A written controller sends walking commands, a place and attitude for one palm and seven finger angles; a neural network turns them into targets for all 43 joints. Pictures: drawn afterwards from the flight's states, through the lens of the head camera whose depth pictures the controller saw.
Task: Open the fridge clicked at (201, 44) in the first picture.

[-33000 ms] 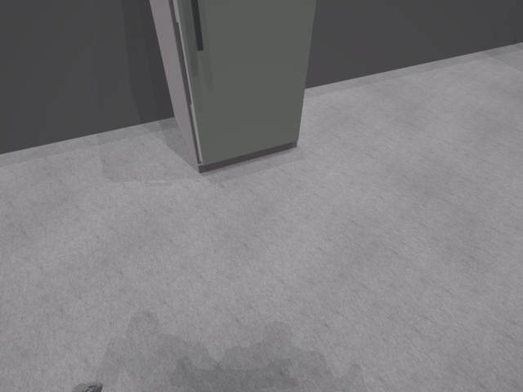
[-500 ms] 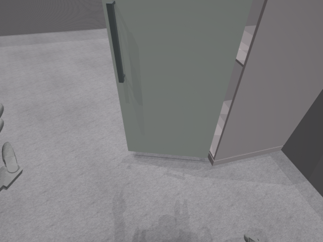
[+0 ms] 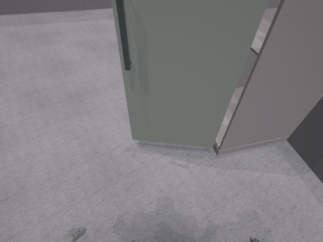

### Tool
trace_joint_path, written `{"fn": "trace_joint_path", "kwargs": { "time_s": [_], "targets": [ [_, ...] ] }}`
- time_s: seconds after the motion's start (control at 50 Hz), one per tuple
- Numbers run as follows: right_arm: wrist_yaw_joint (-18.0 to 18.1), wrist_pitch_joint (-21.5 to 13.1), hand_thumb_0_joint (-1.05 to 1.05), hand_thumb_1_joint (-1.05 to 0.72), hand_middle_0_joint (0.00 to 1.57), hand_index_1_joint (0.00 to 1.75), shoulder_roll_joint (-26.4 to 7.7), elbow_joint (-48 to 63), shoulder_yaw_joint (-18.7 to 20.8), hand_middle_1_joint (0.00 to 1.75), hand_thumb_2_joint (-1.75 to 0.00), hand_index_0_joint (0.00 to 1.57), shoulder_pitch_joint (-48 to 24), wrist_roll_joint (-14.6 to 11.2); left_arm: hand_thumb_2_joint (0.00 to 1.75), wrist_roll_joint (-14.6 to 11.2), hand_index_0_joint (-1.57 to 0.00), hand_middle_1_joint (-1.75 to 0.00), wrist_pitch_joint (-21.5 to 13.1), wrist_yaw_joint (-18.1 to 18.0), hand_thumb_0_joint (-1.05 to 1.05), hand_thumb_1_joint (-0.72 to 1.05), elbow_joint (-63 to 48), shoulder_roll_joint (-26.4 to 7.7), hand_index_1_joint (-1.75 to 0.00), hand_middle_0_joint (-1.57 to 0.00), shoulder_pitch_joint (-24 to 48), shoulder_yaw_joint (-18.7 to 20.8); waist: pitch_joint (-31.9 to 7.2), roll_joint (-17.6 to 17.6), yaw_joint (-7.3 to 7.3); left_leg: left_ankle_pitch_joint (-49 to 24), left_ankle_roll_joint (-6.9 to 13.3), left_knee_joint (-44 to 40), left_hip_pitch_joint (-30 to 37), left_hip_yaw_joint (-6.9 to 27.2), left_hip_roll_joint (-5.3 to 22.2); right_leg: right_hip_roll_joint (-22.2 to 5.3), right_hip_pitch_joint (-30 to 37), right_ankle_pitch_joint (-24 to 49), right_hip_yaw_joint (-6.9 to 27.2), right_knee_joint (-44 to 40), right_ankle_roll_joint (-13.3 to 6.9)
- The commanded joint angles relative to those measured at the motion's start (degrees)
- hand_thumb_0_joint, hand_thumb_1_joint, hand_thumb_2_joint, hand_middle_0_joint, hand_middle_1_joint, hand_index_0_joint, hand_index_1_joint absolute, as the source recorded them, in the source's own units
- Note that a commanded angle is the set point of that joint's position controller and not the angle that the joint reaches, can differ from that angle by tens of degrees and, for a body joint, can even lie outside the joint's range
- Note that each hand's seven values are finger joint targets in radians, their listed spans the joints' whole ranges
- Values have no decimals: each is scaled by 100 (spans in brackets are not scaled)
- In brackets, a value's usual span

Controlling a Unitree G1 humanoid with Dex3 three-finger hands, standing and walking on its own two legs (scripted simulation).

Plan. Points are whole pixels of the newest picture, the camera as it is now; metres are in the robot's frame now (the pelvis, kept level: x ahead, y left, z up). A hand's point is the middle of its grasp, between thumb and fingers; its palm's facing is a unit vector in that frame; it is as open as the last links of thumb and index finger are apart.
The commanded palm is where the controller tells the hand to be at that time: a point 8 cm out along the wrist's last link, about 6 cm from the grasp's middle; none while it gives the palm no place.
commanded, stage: let the arm hang, fingers relaxed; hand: left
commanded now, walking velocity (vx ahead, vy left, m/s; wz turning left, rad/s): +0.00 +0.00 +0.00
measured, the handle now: (124, 29) +0.86 +0.18 +0.13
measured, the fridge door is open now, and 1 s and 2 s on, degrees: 70 70 70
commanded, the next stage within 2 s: look to check the result in 0.84 s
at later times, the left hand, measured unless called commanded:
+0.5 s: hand out of the picture +0.07 +0.26 -0.15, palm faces -0.05 -0.95 -0.30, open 7.4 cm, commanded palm none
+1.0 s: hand out of the picture +0.14 +0.25 -0.15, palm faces -0.08 -0.95 -0.29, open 7.4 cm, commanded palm none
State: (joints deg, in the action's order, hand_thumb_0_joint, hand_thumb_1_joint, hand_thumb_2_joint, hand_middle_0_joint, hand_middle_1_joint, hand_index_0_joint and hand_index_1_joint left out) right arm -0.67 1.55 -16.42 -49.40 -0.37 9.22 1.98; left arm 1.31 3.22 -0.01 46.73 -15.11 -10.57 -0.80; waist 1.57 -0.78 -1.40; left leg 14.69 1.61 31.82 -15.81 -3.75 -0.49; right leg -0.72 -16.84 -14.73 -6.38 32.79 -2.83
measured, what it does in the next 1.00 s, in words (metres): shifts its weight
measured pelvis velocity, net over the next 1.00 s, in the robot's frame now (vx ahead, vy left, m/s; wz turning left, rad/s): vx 0.05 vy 0.03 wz -0.04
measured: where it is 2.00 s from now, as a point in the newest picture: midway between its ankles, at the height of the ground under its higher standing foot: outside the picture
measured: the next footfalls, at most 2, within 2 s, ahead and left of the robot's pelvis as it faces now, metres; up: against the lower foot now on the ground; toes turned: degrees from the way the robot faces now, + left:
none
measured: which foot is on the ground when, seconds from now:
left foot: down 0.00-1.00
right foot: down 0.00-1.00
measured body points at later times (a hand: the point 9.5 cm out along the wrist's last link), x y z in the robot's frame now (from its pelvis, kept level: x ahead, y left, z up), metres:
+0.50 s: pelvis +0.03 +0.03 +0.02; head +0.05 +0.03 +0.47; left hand +0.08 +0.31 -0.13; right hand +0.06 -0.23 -0.14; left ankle +0.03 +0.10 -0.73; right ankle +0.04 -0.09 -0.73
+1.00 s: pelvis +0.05 +0.03 +0.02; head +0.08 +0.04 +0.47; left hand +0.14 +0.30 -0.13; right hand +0.09 -0.26 -0.12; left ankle +0.03 +0.10 -0.73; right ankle +0.04 -0.09 -0.73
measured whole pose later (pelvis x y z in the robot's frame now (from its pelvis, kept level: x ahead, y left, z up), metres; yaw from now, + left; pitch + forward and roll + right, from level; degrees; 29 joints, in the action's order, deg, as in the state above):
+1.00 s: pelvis +0.05 +0.03 +0.02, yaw -2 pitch -1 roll +0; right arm 0.8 -0.1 -17.0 -65.5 0.1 8.2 1.2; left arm 0.8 -0.9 -0.6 65.5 -17.4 -5.8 0.0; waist 2.9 -1.1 -1.0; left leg 11.2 3.4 15.3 -3.8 -6.2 -2.1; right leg -0.8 -6.1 -10.5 -3.4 17.2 -0.2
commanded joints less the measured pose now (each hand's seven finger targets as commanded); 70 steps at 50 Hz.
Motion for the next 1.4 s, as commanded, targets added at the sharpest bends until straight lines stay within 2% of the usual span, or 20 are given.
{"fn": "trace_joint_path", "kwargs": {
  "time_s": [0.0,0.06,0.16,0.18,0.22,0.36,0.44,0.48,0.62,0.68,0.74,0.78,0.82,0.92,0.98,1.06,1.22,1.28,1.38],
  "targets": [
    [108,-142,0,-90,20,30,-810,-54,149,30,-90,20,-198,-9,90,-9,-20,-30,-371,-70,0,90,236,-949,-30,-20,97,239,-373,556,229,160,118,-1440,-202,873,695,-570,875,-193,1013,-1276,42],
    [170,-178,0,-90,20,30,-596,-480,146,30,-90,20,29,-19,90,-22,-20,-30,-438,-82,0,90,809,-772,-30,-20,-60,248,-529,817,161,-19,79,-1408,228,725,658,-627,872,139,1058,-1501,-36],
    [242,-225,0,-90,20,30,-585,-944,186,30,-90,20,269,-71,90,-44,-20,-30,-487,-85,0,90,1417,-720,-30,-20,-101,222,-432,606,119,-625,100,-1416,549,703,787,-644,941,792,950,-1569,-77],
    [249,-232,0,-90,20,30,-624,-987,209,30,-90,20,304,-85,90,-38,-20,-30,-496,-89,0,90,1499,-750,-30,-20,-113,227,-447,413,120,-798,103,-1381,637,710,805,-640,958,940,917,-1559,-76],
    [261,-228,0,-90,20,30,-612,-1108,204,30,-90,20,326,-90,90,-45,-20,-30,-478,-91,0,90,1645,-716,-30,-20,-85,201,-265,286,112,-763,116,-1476,626,711,832,-647,880,865,874,-1583,-51],
    [253,-231,0,-90,20,30,-699,-1327,215,30,-90,20,253,-81,90,-36,-20,-30,-450,-106,0,90,1826,-798,-30,-20,34,191,-92,129,122,-706,138,-1675,687,740,866,-628,807,704,863,-1604,-9],
    [229,-244,0,-90,20,30,-737,-1374,204,30,-90,20,144,-73,90,-29,-20,-30,-454,-115,0,90,1810,-875,-30,-20,163,195,-95,20,128,-875,128,-1754,758,738,868,-637,834,798,891,-1596,20],
    [215,-254,0,-90,20,30,-765,-1373,205,30,-90,20,102,-81,90,-22,-20,-30,-464,-121,0,90,1770,-934,-30,-20,200,207,-185,17,132,-1090,125,-1727,846,729,863,-655,877,961,888,-1585,30],
    [187,-273,0,-90,20,30,-827,-1370,205,30,-90,20,-75,-64,90,-21,-20,-30,-474,-125,0,90,1633,-1003,-30,-20,479,224,-95,110,117,-1287,72,-1841,911,686,860,-680,923,1086,893,-1629,66],
    [186,-296,0,-90,20,30,-941,-1323,224,30,-90,20,-112,-69,90,-16,-20,-30,-506,-127,0,90,1579,-1101,-30,-20,527,252,-265,57,111,-1641,70,-1796,1067,670,867,-697,1029,1393,902,-1612,52],
    [195,-307,0,-90,20,30,-969,-1334,226,30,-90,20,-157,-66,90,-24,-20,-30,-507,-126,0,90,1548,-1128,-30,-20,595,256,-256,220,103,-1816,40,-1825,1130,638,873,-703,1077,1498,901,-1608,44],
    [202,-314,0,-90,20,30,-1016,-1310,229,30,-90,20,-154,-76,90,-24,-20,-30,-512,-132,0,90,1535,-1155,-30,-20,571,271,-403,134,102,-2028,44,-1784,1258,653,882,-700,1145,1624,891,-1586,36],
    [207,-310,0,-90,20,30,-1023,-1319,232,30,-90,20,-192,-73,90,-28,-20,-30,-503,-127,0,90,1526,-1158,-30,-20,602,271,-280,196,98,-1966,34,-1824,1256,627,884,-710,1105,1556,877,-1629,41],
    [212,-302,0,-90,20,30,-1118,-1317,243,30,-90,20,-222,-82,90,-36,-20,-30,-512,-117,0,90,1542,-1239,-30,-20,630,271,-305,180,80,-1832,35,-1844,1312,629,883,-723,1147,1565,917,-1702,25],
    [216,-304,0,-90,20,30,-1179,-1309,244,30,-90,20,-208,-91,90,-37,-20,-30,-526,-117,0,90,1548,-1289,-30,-20,597,276,-429,168,78,-1938,42,-1804,1379,628,890,-737,1233,1735,930,-1706,0],
    [221,-298,0,-90,20,30,-1216,-1336,244,30,-90,20,-254,-91,90,-47,-20,-30,-515,-112,0,90,1585,-1325,-30,-20,619,263,-343,205,72,-1893,32,-1838,1379,601,899,-747,1207,1716,927,-1736,4],
    [218,-289,0,-90,20,30,-1291,-1322,250,30,-90,20,-322,-98,90,-46,-20,-30,-522,-114,0,90,1611,-1400,-30,-20,650,253,-410,120,57,-1949,31,-1827,1489,603,916,-764,1233,1866,947,-1762,3],
    [217,-294,0,-90,20,30,-1320,-1301,259,30,-90,20,-329,-104,90,-42,-20,-30,-540,-125,0,90,1594,-1445,-30,-20,636,271,-538,126,61,-2148,25,-1786,1562,588,927,-777,1320,2099,959,-1744,-15],
    [204,-284,0,-90,20,30,-1358,-1279,255,30,-90,20,-393,-105,90,-32,-20,-30,-543,-124,0,90,1578,-1477,-30,-20,706,271,-395,70,58,-2013,17,-1844,1511,590,933,-774,1266,2031,980,-1800,0]
  ]
}}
